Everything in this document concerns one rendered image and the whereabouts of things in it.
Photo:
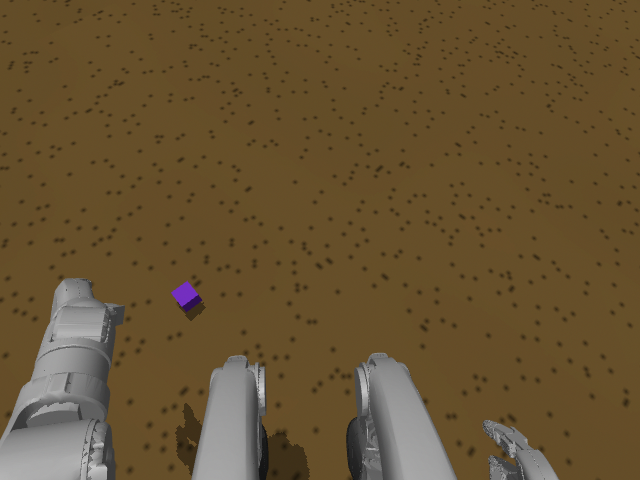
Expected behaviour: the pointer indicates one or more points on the left robot hand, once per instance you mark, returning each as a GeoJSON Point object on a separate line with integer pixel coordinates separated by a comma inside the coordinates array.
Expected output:
{"type": "Point", "coordinates": [71, 288]}

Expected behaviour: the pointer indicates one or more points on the left robot arm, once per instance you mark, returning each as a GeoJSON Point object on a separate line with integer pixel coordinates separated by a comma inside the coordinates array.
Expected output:
{"type": "Point", "coordinates": [57, 430]}

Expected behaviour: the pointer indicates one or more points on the cube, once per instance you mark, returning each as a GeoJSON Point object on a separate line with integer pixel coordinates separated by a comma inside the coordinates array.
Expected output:
{"type": "Point", "coordinates": [186, 296]}

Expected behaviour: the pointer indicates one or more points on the right robot hand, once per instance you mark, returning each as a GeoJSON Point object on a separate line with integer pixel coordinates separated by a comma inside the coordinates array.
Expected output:
{"type": "Point", "coordinates": [530, 464]}

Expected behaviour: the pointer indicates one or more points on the right robot foot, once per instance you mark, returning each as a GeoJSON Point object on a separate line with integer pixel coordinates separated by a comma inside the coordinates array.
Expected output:
{"type": "Point", "coordinates": [353, 450]}

